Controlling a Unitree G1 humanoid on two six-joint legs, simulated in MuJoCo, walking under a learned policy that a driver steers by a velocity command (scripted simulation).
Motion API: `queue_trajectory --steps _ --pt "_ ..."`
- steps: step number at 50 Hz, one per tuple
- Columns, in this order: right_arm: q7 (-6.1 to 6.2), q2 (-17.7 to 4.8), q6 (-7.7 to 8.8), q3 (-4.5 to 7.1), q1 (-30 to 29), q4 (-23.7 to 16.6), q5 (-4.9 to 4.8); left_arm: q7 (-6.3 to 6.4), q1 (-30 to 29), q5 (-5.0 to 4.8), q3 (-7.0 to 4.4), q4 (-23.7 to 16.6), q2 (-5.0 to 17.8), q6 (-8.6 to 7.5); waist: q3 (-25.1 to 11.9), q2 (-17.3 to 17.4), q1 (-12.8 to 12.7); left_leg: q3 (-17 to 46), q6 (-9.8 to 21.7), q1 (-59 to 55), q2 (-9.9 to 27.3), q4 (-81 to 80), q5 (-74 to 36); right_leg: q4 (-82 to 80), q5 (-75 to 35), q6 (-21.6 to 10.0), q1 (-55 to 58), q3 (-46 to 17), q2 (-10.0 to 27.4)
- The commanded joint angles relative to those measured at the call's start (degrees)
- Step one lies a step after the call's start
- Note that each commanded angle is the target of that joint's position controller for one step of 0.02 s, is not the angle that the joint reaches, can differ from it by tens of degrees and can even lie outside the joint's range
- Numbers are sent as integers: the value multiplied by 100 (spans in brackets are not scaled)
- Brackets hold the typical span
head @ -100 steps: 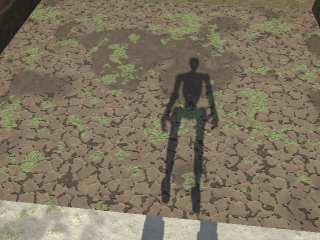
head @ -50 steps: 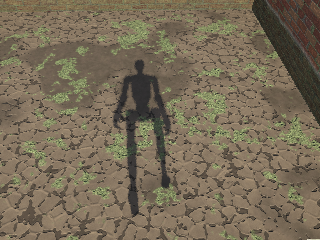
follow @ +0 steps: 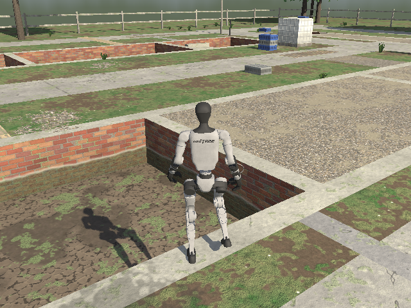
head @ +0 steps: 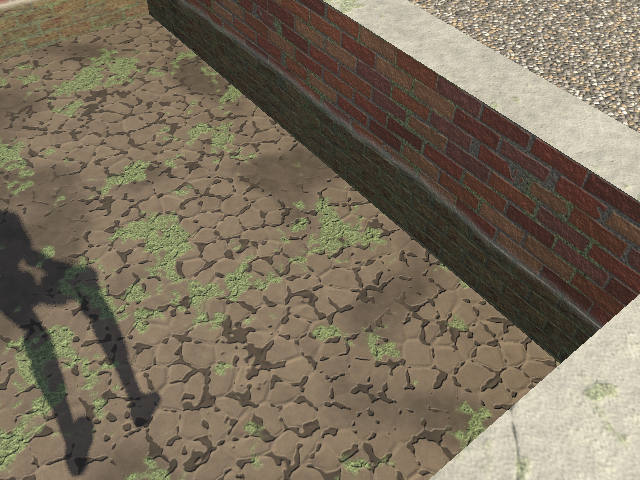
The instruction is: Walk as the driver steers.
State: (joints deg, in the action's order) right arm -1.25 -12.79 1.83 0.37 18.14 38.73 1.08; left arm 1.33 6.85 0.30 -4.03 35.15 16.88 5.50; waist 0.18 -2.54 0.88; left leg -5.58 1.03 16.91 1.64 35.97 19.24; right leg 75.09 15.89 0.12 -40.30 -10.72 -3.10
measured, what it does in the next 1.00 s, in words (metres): steps to the right: right foot, then left foot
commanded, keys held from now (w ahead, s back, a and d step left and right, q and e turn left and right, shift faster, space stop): w+e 0.18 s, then w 0.04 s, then w+q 0.78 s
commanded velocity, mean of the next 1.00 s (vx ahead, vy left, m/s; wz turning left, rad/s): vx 0.50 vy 0.00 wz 0.08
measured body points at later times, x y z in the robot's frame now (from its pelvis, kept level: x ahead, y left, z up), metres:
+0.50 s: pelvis +0.06 -0.12 +0.01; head +0.06 -0.15 +0.46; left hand +0.19 +0.10 -0.09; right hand +0.16 -0.39 -0.10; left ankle +0.12 +0.04 -0.60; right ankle +0.07 -0.18 -0.73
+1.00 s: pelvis +0.11 -0.17 +0.00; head +0.12 -0.14 +0.44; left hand +0.28 +0.11 -0.08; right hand +0.28 -0.40 -0.09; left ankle +0.13 -0.08 -0.73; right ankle +0.22 -0.33 -0.63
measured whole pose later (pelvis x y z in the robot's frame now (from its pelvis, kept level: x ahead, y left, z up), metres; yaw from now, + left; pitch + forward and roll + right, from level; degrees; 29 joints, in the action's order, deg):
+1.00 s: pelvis +0.11 -0.17 +0.00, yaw +9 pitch +1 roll -1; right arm 0.2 -12.8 -0.9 0.1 15.2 36.1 -0.3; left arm 3.8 4.9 2.2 -1.2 31.7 14.4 5.0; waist -0.9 -2.6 0.7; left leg 7.8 3.4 22.1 -6.4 39.6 17.7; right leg 69.9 11.6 4.4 -42.7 -4.9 1.9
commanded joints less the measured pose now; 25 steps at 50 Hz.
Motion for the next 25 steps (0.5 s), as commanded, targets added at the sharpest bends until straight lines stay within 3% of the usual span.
queue_trajectory --steps 1,3,6,7,8,9,10,11,12,13,15,16,17,20,25 --pt "-43 -843 177 262 -205 -393 6 -26 -239 49 -30 -373 239 58 -285 873 -100 1027 651 -485 1443 -1086 -3026 -152 -523 80 -469 271 219" --pt "-33 -879 163 309 -180 -337 41 -98 -592 56 37 -458 191 43 -126 980 34 539 541 -296 1331 -1114 -2289 -1500 -570 48 -45 741 447" --pt "35 -1091 -76 422 -170 -362 131 -156 -963 -22 137 -691 109 35 -158 1470 267 233 522 48 1379 -1053 -878 -2731 390 -74 961 1542 366" --pt "55 -1139 -169 460 -196 -387 128 -167 -958 -65 162 -784 111 38 -185 1588 266 305 476 77 1468 -1073 -128 -3075 419 -148 1284 1604 357" --pt "18 -1049 -262 418 -504 -548 161 -209 -652 -122 186 -742 123 -7 -176 1479 86 266 355 395 1389 -1032 784 -3683 208 -166 1930 1614 299" --pt "-5 -935 -267 378 -640 -637 70 -269 -76 -70 113 -428 252 -28 -441 1045 -158 120 241 756 1171 -511 1275 -3690 59 -181 2874 1799 -3" --pt "114 -584 -152 285 -815 -990 -249 -272 1001 -269 -47 -196 557 -183 -600 -162 -365 -197 9 1491 896 1403 975 -4103 298 -584 3658 469 527" --pt "219 -481 -38 173 -1372 -1499 -238 -314 1609 -201 -165 -176 1353 -269 -782 -1715 -691 -38 -417 3226 -244 3809 1781 -5999 2147 -1812 4105 -2898 1916" --pt "285 -799 46 258 -1280 -1382 -501 -359 1698 -139 -80 -182 1139 -427 -631 -791 -724 903 -366 3601 -149 4408 1423 -6487 3373 -2133 3804 -3606 2341" --pt "304 -929 54 287 -1149 -1290 -543 -317 1428 -133 28 -107 878 -513 -112 -765 -465 882 -280 3830 -43 4666 1098 -6339 3323 -1951 3402 -3035 2270" --pt "337 -861 46 302 -632 -1043 -272 -261 725 -53 233 -174 448 -576 -104 -461 4 902 -180 3295 129 4765 361 -5803 2491 -1450 2596 -1820 1899" --pt "292 -804 6 314 -446 -958 -231 -260 430 35 332 -239 236 -599 -165 -518 172 959 -169 2957 71 4832 28 -5666 2272 -1273 2198 -1366 1685" --pt "250 -794 -52 320 -299 -890 -250 -256 343 100 393 -274 134 -629 -235 -504 225 1001 -189 2793 -67 4910 -226 -5658 2135 -1186 2042 -1101 1609" --pt "257 -776 -168 288 -194 -864 -260 -199 615 121 439 -231 214 -724 -227 -271 162 1185 -278 2798 -351 4718 -801 -5706 1787 -1173 2092 -662 1642" --pt "239 -735 -155 243 -416 -920 -239 -61 1319 105 407 30 237 -760 -48 -295 -118 1341 -220 3344 -313 3885 -1428 -5609 780 -1042 2970 -376 1751"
